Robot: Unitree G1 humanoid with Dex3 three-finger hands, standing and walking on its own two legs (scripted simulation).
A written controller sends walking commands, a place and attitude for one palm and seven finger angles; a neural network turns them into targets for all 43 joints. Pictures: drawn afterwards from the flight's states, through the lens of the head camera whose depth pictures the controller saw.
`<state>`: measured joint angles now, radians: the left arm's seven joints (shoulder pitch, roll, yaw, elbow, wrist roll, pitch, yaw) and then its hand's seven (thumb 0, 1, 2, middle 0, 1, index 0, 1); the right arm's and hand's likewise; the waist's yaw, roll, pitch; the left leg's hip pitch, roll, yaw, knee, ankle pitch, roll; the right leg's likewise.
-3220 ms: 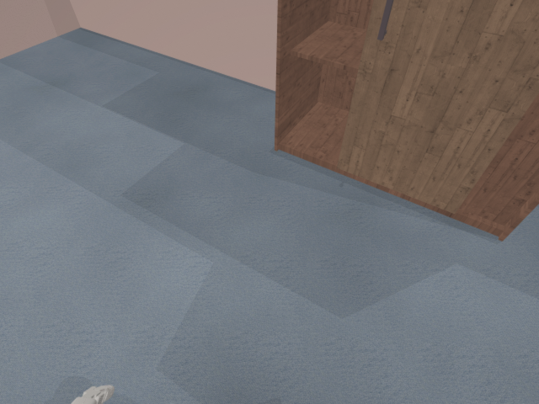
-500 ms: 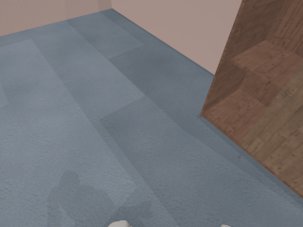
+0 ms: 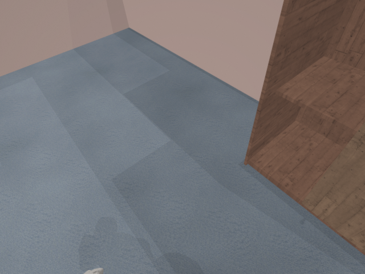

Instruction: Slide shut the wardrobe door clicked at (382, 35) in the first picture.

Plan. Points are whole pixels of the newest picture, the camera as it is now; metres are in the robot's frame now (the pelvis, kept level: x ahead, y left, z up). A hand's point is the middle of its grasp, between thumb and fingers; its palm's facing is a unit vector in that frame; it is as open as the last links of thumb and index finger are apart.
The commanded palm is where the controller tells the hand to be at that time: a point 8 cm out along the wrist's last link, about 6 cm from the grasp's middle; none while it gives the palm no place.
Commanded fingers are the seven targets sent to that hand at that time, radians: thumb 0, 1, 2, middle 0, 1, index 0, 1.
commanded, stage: walk to a spot facing it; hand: right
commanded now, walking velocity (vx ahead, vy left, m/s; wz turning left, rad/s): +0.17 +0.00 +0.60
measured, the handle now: out of the picture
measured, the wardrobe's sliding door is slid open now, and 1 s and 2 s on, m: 0.37 0.37 0.37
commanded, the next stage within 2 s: turn to face it in 0.06 s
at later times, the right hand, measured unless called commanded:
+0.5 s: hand (246, 232) +0.26 -0.15 -0.15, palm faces -0.01 +0.98 -0.17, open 7.4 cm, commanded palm none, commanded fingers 0.00 -0.90 -0.90 0.20 0.30 0.20 0.30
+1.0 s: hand (305, 273) +0.17 -0.27 -0.15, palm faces +0.33 +0.90 -0.28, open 7.4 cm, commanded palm none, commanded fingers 0.00 -0.90 -0.90 0.20 0.30 0.20 0.30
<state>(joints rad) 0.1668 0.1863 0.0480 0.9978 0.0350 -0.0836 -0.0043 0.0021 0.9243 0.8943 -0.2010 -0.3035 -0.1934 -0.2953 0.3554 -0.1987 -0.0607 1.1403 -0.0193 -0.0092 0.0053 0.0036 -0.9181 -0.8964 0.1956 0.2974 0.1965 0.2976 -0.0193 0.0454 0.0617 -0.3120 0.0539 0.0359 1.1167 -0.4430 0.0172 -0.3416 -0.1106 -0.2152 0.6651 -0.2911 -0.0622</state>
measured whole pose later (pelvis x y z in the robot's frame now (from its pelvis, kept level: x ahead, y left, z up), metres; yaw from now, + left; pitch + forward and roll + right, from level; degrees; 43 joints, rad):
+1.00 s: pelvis +0.15 -0.02 +0.01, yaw -17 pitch +1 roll +1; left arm 0.20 0.24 0.07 0.91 0.03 0.02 -0.01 0.00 0.91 0.89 -0.20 -0.30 -0.20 -0.30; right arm 0.17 -0.26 -0.09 0.92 -0.01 0.06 -0.01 0.00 -0.91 -0.90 0.19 0.30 0.20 0.30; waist 0.02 0.00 0.06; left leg -0.46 0.07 0.03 0.97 -0.43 -0.09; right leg -0.32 0.01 -0.02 0.50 -0.20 -0.04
